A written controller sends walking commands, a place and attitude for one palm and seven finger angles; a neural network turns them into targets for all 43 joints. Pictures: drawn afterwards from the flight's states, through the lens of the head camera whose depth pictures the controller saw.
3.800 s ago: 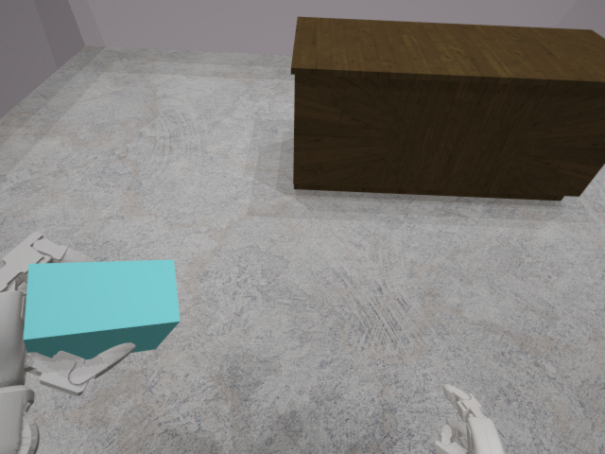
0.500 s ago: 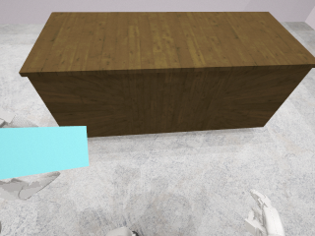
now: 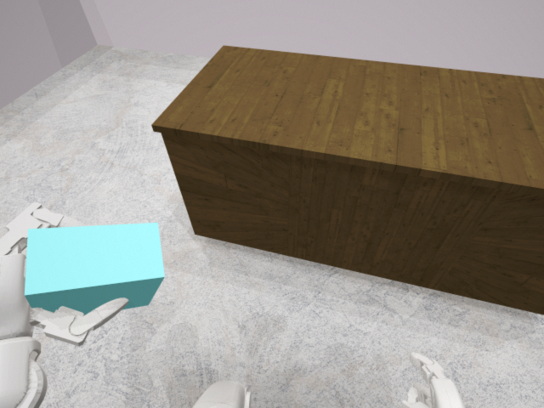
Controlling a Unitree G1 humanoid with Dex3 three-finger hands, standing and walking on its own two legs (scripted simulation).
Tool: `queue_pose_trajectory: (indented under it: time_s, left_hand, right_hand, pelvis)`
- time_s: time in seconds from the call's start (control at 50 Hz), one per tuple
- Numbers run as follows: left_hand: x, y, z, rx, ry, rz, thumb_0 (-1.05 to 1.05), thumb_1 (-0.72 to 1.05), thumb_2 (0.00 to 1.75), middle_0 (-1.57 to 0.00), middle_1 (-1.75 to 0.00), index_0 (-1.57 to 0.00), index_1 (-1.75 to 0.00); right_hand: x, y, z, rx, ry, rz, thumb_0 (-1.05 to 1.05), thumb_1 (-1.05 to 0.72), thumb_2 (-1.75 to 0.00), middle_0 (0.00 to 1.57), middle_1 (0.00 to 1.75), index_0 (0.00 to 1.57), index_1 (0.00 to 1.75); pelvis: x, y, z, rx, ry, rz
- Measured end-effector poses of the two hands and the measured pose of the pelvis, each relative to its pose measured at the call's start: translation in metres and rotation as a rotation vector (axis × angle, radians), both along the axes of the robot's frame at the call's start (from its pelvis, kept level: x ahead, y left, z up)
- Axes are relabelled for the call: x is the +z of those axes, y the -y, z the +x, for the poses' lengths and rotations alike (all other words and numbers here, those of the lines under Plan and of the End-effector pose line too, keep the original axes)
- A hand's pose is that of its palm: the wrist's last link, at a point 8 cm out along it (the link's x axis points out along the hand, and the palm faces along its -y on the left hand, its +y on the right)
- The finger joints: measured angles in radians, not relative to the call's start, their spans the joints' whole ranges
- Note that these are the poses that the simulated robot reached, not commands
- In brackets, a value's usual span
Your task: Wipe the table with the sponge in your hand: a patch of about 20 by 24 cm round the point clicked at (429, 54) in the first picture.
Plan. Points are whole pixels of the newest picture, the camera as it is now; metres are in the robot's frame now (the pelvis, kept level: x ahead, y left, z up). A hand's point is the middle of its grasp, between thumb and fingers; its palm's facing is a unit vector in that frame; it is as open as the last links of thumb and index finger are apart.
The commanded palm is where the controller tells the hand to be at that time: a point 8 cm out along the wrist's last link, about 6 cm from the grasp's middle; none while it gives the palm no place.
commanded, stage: walk to a spot facing it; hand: left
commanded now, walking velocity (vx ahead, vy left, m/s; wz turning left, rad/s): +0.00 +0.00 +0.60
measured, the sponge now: (117, 271) +0.23 +0.20 +0.15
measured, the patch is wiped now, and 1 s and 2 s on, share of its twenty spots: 0.00 0.00 0.00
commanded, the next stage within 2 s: turn to face it in 1.62 s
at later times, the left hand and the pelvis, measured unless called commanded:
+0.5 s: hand out of the picture +0.10 +0.27 +0.18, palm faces +0.64 -0.65 -0.40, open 10.6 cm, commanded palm +0.05 +0.29 +0.18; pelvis -0.02 -0.02 +0.01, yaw +17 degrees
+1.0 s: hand out of the picture +0.05 +0.30 +0.18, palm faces +0.79 -0.46 -0.40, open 10.6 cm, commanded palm -0.02 +0.30 +0.18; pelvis -0.01 -0.02 -0.01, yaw +31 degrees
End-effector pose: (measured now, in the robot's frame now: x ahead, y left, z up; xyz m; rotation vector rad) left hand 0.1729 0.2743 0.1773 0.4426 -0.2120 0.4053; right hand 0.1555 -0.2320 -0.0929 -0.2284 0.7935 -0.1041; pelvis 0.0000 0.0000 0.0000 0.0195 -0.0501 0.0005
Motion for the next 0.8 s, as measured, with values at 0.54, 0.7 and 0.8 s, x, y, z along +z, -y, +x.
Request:
queue_pose_trajectory:
  time_s: [0.54, 0.7, 0.8]
  left_hand:
    - [0.018, -0.018, -0.138, 0.317, 0.04, 0.093, -0.01, -0.52, 1.0, -0.67, -1.37, -0.68, -1.36]
    - [0.016, -0.002, -0.163, 0.402, 0.013, 0.044, -0.01, -0.52, 1.0, -0.67, -1.37, -0.68, -1.36]
    - [0.022, -0.012, -0.176, 0.444, 0.019, 0.077, -0.01, -0.52, 1.0, -0.67, -1.37, -0.68, -1.36]
  right_hand:
    - [0.005, -0.067, 0.024, 0.363, 0.022, 0.097, 0.01, -0.9, -0.89, 0.21, 0.3, 0.21, 0.3]
    - [0.007, -0.049, 0.05, 0.443, -0.014, 0.011, 0.01, -0.9, -0.89, 0.21, 0.3, 0.21, 0.3]
    - [0.024, -0.047, 0.073, 0.462, 0.032, -0.058, 0.01, -0.9, -0.89, 0.2, 0.3, 0.2, 0.3]
  pelvis:
    - [-0.001, 0.03, -0.023, 0.337, -0.032, -0.058]
    - [0.007, 0.041, -0.025, 0.442, -0.026, 0.003]
    - [0.009, 0.033, -0.021, 0.495, -0.047, 0.02]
